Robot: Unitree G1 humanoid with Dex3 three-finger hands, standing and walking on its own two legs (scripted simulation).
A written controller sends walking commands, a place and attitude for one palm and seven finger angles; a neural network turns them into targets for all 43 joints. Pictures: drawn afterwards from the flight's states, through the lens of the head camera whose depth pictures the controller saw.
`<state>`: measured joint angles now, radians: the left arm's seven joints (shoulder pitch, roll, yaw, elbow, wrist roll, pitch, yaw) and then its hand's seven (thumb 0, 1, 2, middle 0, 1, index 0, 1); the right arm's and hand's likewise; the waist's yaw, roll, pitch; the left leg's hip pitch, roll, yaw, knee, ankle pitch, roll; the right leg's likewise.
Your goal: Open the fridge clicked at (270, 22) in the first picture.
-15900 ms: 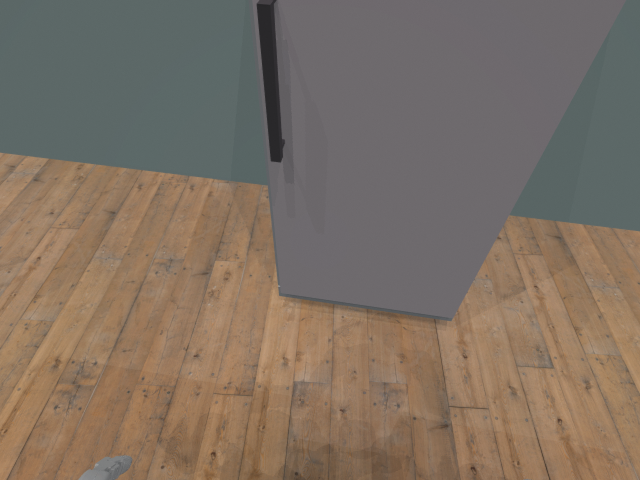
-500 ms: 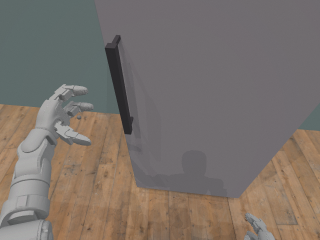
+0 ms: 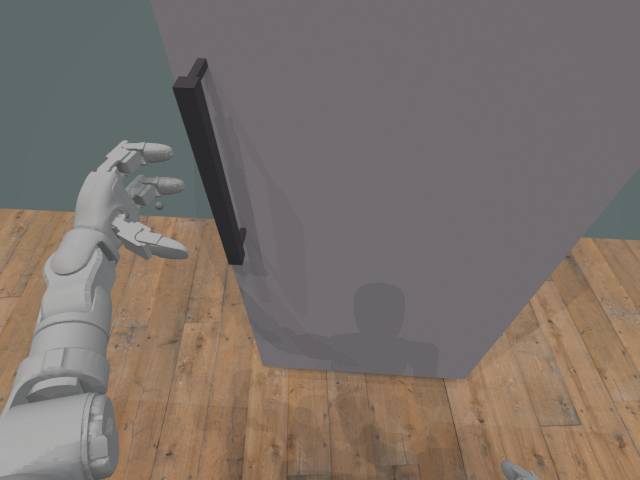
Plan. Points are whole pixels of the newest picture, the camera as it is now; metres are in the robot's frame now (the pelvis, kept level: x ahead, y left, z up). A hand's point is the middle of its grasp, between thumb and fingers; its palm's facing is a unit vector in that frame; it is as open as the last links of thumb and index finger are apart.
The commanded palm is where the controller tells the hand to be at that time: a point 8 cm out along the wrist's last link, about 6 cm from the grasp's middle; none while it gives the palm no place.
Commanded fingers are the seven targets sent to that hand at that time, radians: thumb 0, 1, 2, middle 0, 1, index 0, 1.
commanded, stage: move the hooked fingers beside the handle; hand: left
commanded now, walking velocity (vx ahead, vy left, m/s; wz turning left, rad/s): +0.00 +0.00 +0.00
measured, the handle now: (221, 179) +0.48 +0.15 +0.11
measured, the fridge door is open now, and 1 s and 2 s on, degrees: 0 0 0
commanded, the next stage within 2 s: feel for the door with the fingertips in 0.94 s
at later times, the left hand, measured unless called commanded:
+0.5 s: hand (154, 207) +0.41 +0.21 +0.13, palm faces -0.05 -1.00 -0.01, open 14.0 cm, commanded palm +0.39 +0.26 +0.13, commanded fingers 0.00 -0.50 0.30 -0.30 -1.20 -0.30 -1.20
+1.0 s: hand (160, 207) +0.41 +0.21 +0.12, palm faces -0.07 -1.00 +0.02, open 14.0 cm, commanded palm +0.39 +0.26 +0.13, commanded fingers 0.00 -0.50 0.30 -0.30 -1.20 -0.30 -1.20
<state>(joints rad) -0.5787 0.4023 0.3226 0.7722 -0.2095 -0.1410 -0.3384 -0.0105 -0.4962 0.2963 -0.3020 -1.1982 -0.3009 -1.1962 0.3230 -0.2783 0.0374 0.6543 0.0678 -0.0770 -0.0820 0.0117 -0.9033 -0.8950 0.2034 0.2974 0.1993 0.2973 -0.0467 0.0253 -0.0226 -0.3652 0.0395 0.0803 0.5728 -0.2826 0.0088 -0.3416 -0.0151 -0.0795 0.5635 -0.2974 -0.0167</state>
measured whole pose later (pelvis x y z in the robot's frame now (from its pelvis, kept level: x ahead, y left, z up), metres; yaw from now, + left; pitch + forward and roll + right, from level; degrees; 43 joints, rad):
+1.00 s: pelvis +0.00 +0.01 +0.00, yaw +0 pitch +6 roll -1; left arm -0.60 0.39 0.30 0.82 -0.23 -0.16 -0.36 -0.01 -0.50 0.30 -0.30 -1.20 -0.30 -1.20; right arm 0.35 -0.28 0.04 0.64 0.07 -0.04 -0.07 0.01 -0.90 -0.89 0.20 0.30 0.20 0.30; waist -0.05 0.03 -0.05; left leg -0.42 0.03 0.09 0.62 -0.31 0.03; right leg -0.39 -0.02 -0.07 0.59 -0.30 0.00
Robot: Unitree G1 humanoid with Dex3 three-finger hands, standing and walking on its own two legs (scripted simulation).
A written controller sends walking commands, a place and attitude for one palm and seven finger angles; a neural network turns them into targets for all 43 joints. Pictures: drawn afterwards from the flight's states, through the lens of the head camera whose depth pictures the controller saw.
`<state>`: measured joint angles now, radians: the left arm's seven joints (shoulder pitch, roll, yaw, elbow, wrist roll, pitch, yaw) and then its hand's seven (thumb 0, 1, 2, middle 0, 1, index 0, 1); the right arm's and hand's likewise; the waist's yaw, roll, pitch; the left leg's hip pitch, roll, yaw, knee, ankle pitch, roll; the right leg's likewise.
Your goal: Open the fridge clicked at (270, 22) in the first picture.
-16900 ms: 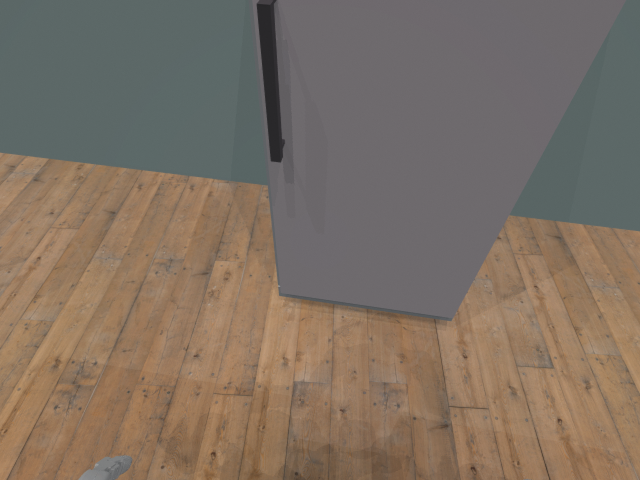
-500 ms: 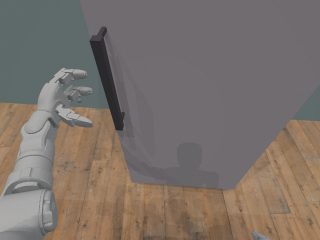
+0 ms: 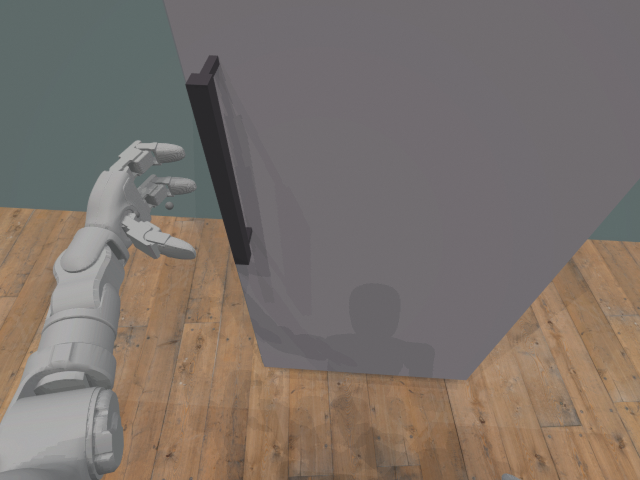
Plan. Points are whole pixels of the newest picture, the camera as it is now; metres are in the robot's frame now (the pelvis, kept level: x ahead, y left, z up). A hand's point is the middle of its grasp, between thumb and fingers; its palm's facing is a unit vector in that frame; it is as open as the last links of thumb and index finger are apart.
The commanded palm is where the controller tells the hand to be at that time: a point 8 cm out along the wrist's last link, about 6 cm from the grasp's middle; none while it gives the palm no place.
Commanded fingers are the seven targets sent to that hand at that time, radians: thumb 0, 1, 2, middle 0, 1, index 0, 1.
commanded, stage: feel for the door with the fingertips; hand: left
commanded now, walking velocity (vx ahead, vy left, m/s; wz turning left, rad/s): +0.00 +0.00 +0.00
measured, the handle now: (230, 178) +0.48 +0.14 +0.11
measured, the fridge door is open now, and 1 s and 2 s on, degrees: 0 0 0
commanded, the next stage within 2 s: slide the fingers in behind the handle in 0.98 s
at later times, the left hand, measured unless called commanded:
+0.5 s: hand (211, 208) +0.41 +0.15 +0.12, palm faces -0.05 -1.00 +0.00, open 14.0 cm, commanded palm +0.40 +0.21 +0.13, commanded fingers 0.00 -0.50 0.30 -0.30 -1.20 -0.30 -1.20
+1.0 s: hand (213, 194) +0.44 +0.15 +0.12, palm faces -0.05 -1.00 +0.00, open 13.8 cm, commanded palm +0.42 +0.21 +0.13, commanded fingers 0.00 -0.50 0.30 -0.30 -1.20 -0.30 -1.20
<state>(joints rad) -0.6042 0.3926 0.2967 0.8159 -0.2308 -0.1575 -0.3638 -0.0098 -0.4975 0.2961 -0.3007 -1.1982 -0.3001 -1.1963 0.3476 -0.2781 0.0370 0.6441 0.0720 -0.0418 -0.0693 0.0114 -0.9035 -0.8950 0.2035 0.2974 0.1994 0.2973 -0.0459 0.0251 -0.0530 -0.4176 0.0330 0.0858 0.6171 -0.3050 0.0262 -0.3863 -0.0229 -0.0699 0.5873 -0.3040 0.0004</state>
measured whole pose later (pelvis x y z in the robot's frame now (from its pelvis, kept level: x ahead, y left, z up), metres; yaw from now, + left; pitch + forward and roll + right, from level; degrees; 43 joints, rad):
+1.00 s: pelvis +0.00 -0.02 +0.00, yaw +0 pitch +7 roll +0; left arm -0.72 0.35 0.28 0.93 -0.17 -0.21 -0.26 -0.01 -0.50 0.30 -0.32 -1.21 -0.32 -1.22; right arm 0.34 -0.28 0.02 0.66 0.06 -0.03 -0.06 0.01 -0.90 -0.90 0.20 0.30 0.20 0.30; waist -0.07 0.02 -0.04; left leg -0.45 0.05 0.07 0.63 -0.30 0.01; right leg -0.43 -0.01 -0.08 0.62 -0.31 -0.02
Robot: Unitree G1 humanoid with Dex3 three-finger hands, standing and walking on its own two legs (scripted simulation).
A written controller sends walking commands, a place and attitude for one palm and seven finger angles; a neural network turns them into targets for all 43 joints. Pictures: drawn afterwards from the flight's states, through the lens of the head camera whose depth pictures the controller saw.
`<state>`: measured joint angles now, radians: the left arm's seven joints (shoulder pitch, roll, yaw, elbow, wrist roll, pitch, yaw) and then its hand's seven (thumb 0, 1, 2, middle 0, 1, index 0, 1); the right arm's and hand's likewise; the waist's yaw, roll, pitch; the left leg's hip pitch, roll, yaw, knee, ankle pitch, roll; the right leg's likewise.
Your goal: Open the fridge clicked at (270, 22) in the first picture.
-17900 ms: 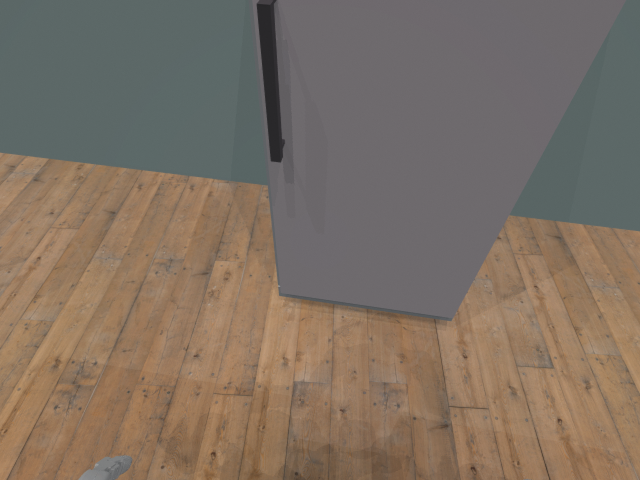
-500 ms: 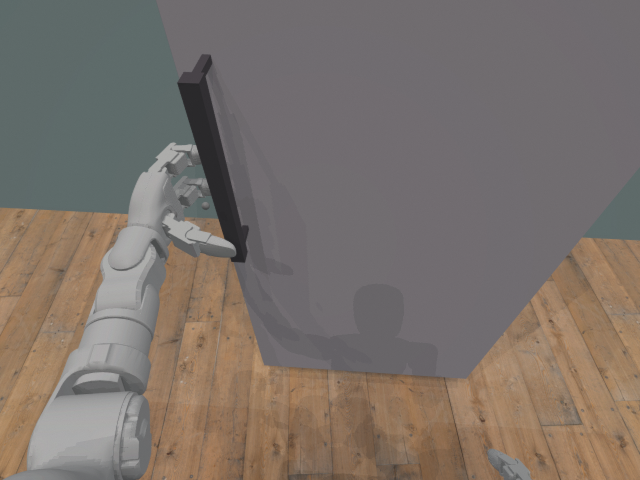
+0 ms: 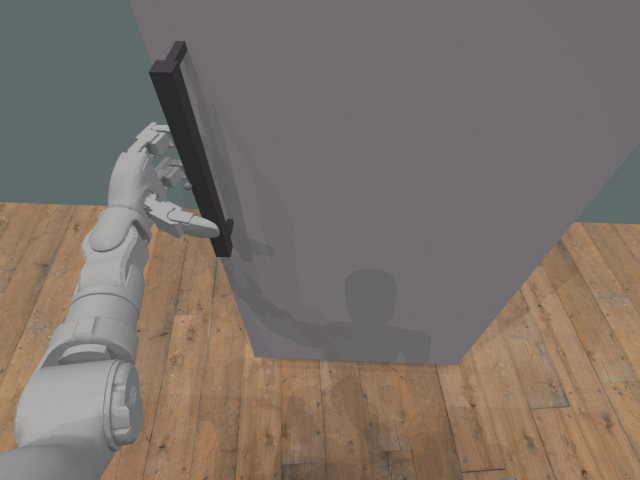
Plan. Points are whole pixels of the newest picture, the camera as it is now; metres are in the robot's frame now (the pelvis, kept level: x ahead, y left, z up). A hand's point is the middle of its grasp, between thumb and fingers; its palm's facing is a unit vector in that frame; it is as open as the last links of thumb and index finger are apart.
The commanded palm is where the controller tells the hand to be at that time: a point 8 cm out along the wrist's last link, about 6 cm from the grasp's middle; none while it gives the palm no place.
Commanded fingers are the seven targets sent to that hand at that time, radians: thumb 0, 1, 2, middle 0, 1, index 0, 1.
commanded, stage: slide the fingers in behind the handle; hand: left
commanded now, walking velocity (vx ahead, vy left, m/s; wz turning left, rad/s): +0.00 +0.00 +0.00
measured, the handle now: (205, 169) +0.48 +0.15 +0.12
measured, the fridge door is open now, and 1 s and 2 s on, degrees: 0 0 0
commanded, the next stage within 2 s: grip the handle and tug to test in 1.90 s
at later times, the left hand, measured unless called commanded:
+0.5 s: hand (185, 190) +0.44 +0.17 +0.13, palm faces -0.06 -1.00 +0.00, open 13.9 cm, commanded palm +0.41 +0.21 +0.13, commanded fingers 0.00 -0.50 0.30 -0.30 -1.20 -0.30 -1.20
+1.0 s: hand (208, 193) +0.43 +0.14 +0.13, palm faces -0.06 -1.00 -0.01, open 14.0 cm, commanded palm +0.40 +0.19 +0.13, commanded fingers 0.00 -0.50 0.30 -0.30 -1.20 -0.30 -1.20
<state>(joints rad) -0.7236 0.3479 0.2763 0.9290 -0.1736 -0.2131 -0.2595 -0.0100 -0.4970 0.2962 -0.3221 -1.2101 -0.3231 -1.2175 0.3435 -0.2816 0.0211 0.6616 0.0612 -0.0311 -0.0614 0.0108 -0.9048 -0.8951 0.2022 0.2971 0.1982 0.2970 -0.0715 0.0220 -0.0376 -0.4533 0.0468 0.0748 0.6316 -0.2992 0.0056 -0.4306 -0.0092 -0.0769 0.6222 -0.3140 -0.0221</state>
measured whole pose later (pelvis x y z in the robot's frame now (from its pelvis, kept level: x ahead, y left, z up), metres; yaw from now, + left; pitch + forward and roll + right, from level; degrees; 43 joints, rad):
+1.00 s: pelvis +0.00 +0.01 +0.00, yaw +0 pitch +6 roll +0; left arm -0.63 0.24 0.18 0.77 -0.17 -0.17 -0.16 -0.01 -0.50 0.30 -0.30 -1.20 -0.30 -1.20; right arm 0.32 -0.26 0.02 0.65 0.06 -0.04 -0.03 0.01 -0.90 -0.90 0.20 0.30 0.20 0.30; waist -0.05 0.03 -0.05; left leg -0.41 0.04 0.08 0.62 -0.30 0.01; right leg -0.39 -0.01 -0.07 0.61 -0.31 -0.01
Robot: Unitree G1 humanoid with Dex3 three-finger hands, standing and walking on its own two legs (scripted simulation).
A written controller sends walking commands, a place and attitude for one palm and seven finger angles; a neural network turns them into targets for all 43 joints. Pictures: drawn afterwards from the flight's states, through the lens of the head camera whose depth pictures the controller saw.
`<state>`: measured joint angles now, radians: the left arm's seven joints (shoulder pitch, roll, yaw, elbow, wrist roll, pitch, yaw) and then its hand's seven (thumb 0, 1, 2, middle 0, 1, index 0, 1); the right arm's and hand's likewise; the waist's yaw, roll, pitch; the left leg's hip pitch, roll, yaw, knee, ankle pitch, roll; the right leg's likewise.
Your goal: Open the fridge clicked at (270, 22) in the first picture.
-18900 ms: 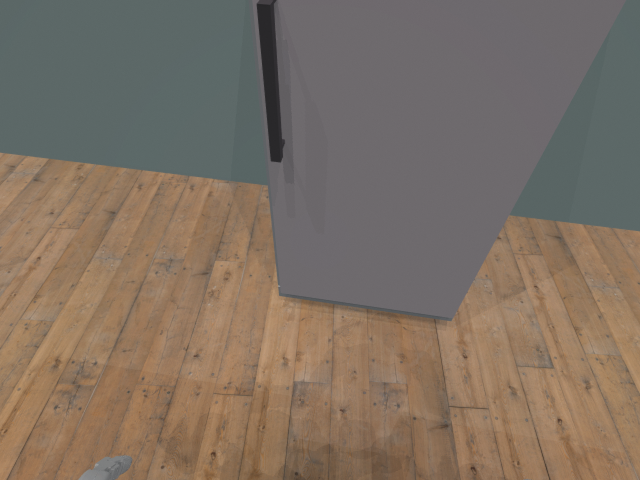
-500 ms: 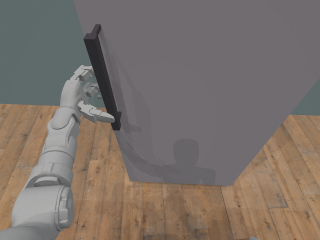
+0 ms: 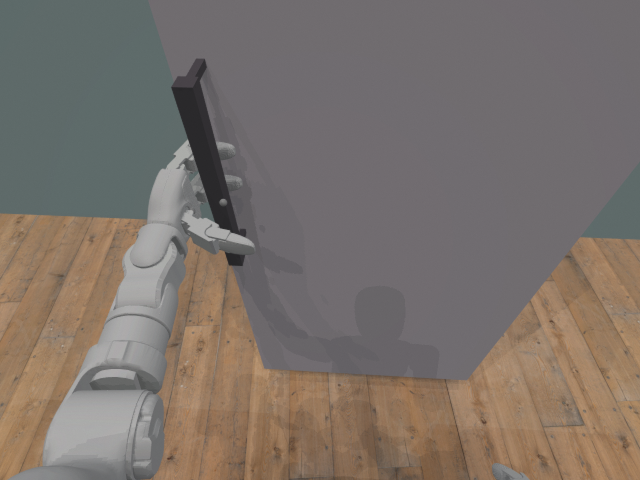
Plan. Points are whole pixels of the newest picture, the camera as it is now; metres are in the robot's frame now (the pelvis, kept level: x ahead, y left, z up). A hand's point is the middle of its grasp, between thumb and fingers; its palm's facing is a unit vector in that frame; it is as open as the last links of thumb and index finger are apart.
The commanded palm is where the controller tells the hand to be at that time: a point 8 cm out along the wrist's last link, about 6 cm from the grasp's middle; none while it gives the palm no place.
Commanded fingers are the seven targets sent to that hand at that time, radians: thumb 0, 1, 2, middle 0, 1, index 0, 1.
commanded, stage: slide the fingers in behind the handle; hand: left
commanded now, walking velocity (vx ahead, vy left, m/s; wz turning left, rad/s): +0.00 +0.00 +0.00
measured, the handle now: (221, 180) +0.48 +0.15 +0.12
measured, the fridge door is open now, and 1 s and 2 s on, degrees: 0 0 0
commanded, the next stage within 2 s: grip the handle and tug to test in 0.90 s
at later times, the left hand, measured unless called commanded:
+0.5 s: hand (225, 206) +0.41 +0.13 +0.13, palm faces -0.04 -1.00 -0.01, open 14.3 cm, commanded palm +0.39 +0.17 +0.13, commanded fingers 0.00 -0.50 0.30 -0.30 -1.20 -0.30 -1.20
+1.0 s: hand (225, 205) +0.42 +0.13 +0.13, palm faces -0.05 -1.00 +0.00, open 14.1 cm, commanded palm +0.39 +0.18 +0.13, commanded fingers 0.00 -0.45 0.32 -0.31 -1.21 -0.31 -1.21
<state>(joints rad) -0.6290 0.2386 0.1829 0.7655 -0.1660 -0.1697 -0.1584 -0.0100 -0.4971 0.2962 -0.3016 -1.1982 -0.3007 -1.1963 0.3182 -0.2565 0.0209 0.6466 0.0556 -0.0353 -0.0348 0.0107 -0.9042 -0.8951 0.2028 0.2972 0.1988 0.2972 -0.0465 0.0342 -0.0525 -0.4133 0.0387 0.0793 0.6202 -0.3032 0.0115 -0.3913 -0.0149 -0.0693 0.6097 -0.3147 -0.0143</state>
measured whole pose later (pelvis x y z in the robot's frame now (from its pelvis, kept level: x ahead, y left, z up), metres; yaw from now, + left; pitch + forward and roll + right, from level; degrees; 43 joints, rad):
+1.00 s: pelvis +0.00 +0.00 +0.00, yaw +1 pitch +5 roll +0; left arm -0.63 0.21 0.13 0.75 -0.17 -0.16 -0.11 -0.01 -0.50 0.30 -0.29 -1.20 -0.27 -1.20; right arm 0.30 -0.25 0.02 0.67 0.05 -0.04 -0.03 0.01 -0.90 -0.90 0.20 0.30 0.20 0.30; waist -0.03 0.03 -0.05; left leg -0.40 0.03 0.07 0.61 -0.30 0.02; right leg -0.37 -0.02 -0.08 0.60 -0.31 -0.01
